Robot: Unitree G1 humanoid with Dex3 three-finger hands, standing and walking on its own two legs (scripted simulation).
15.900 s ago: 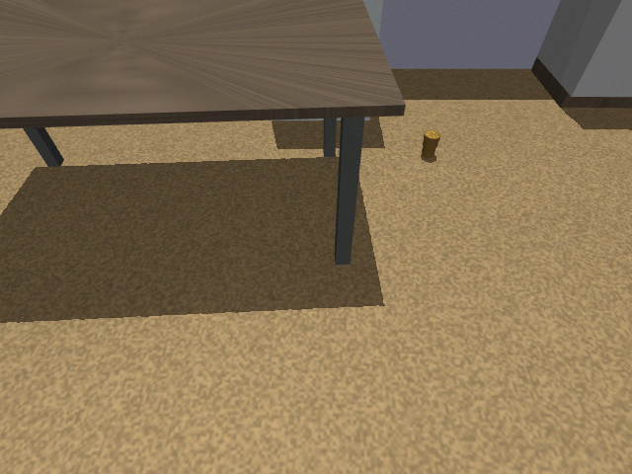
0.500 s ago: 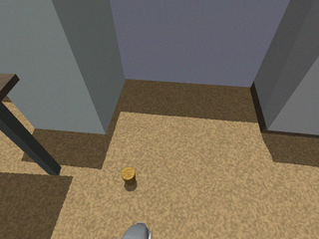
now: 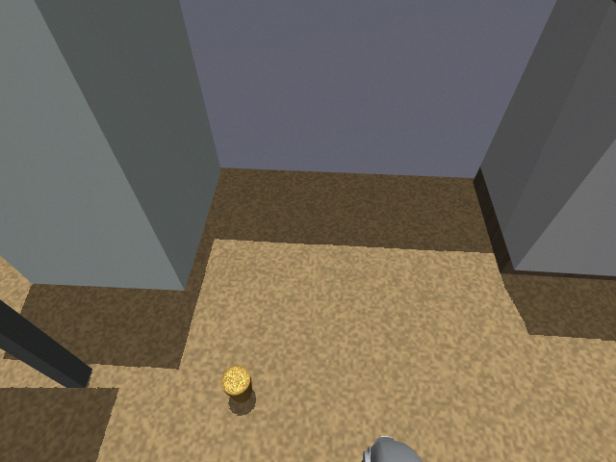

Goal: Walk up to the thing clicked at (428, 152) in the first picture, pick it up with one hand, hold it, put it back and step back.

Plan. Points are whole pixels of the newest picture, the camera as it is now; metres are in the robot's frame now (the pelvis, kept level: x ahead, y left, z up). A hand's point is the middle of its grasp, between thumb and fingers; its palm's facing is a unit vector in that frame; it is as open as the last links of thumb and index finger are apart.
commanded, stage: walk up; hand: left
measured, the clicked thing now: (239, 386) +0.42 +0.24 -0.70
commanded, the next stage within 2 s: none
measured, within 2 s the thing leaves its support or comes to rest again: neither
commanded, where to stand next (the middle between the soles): +0.10 -0.01 m, yaw -1 degrees
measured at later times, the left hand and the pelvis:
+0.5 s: hand out of the picture +0.12 +0.24 -0.15, palm faces +0.00 -0.95 -0.30, open 7.4 cm; pelvis +0.01 +0.00 +0.00, yaw +0 degrees
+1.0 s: hand out of the picture +0.10 +0.24 -0.14, palm faces +0.06 -0.93 -0.36, open 7.4 cm; pelvis +0.05 -0.02 +0.01, yaw +2 degrees
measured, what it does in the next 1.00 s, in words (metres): steps on the spot: right foot, then left foot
